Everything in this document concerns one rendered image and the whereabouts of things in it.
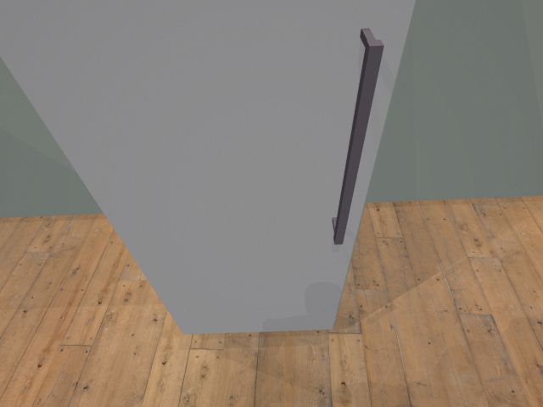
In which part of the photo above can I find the fridge door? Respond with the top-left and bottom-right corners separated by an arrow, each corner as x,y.
0,0 -> 416,335

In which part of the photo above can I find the handle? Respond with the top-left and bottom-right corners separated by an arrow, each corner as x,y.
332,28 -> 384,245

